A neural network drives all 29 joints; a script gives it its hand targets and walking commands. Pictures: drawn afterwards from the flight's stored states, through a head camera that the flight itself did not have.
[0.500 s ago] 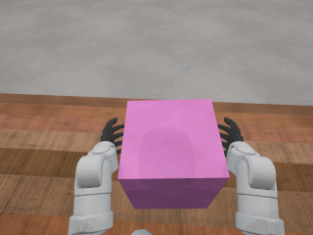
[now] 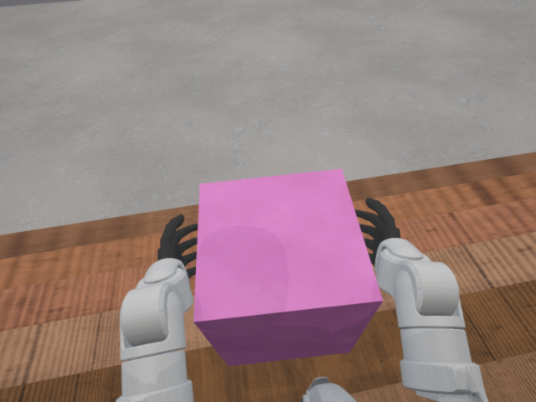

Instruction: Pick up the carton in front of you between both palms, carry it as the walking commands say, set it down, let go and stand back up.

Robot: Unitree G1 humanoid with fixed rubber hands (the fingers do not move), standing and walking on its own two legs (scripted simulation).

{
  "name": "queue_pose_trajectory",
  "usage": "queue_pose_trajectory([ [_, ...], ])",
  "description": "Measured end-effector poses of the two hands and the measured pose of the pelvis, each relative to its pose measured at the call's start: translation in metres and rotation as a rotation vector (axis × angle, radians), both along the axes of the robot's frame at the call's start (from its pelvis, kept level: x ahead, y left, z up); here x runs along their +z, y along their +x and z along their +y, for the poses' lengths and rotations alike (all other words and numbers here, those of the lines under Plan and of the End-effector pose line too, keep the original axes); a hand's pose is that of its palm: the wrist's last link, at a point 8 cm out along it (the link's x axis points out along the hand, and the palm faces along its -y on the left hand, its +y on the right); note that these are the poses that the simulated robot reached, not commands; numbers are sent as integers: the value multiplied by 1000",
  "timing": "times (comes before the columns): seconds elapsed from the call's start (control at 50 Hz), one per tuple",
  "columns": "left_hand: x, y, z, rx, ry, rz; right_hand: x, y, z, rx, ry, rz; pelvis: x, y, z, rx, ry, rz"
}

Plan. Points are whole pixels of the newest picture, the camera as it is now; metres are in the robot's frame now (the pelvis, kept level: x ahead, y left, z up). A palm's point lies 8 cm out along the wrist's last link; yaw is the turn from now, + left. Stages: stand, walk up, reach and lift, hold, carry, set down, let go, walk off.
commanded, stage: carry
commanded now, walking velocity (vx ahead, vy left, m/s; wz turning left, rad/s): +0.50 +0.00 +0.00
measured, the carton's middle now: (280, 275) +0.33 -0.04 +0.01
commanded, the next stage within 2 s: none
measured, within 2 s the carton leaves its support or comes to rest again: neither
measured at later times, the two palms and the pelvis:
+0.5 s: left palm (179, 154) +0.73 +0.15 -0.05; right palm (299, 145) +0.72 -0.15 -0.06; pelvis +0.40 +0.00 -0.16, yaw +0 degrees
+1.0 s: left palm (193, 123) +1.08 +0.14 -0.20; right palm (275, 109) +1.11 -0.15 -0.20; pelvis +0.78 -0.04 -0.29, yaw +0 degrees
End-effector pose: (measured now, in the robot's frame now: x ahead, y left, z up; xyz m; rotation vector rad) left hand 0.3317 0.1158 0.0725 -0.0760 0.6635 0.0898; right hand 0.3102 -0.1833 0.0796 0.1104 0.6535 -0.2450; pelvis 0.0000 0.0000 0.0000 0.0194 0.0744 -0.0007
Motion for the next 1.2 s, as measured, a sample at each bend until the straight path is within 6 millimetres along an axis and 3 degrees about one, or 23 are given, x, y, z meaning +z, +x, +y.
queue_pose_trajectory([
  [0.1, -14, 83, 5, 60, 26, -108, -17, 104, 5, 75, -2, -108, -47, 94, -16, -7, 10, -35],
  [0.18, -43, 137, 24, 115, 39, -86, -45, 178, 23, 157, -21, -88, -77, 153, -27, -9, -35, -13],
  [0.32, -93, 223, 40, 152, 16, 42, -101, 266, 39, 155, 13, 38, -92, 247, -28, -7, -36, 6],
  [0.4, -103, 295, 41, 125, 20, -10, -118, 326, 40, 118, 28, -14, -112, 309, -17, -15, -41, 3],
  [0.52, -131, 419, 27, 17, 26, -119, -142, 423, 26, 44, -27, -117, -171, 415, 1, 1, -15, -18],
  [0.62, -172, 486, 9, -27, 29, -8, -183, 477, 10, -3, 1, -6, -186, 483, 10, -2, -5, 2],
  [0.68, -193, 522, 4, -16, 14, 37, -198, 515, 5, -13, 11, 38, -189, 524, 7, -4, -7, 4],
  [0.76, -210, 579, 2, 7, 2, 7, -209, 583, 2, 10, 2, 9, -205, 583, -3, 4, 1, 0],
  [0.86, -223, 663, 5, 68, 27, -104, -227, 687, 4, 86, -1, -103, -252, 678, -21, -3, 14, -37],
  [0.92, -241, 705, 16, 110, 44, -102, -246, 744, 15, 150, -12, -104, -275, 724, -30, 1, -24, -26],
  [1.06, -291, 786, 31, 159, 22, 41, -299, 834, 31, 172, 8, 37, -290, 814, -39, 1, -34, 5],
  [1.14, -302, 851, 30, 140, 18, 13, -315, 887, 29, 136, 23, 9, -303, 869, -33, -9, -37, 3],
  [1.2, -307, 909, 28, 110, 14, -52, -322, 935, 27, 107, 18, -56, -324, 920, -24, -8, -44, -6],
])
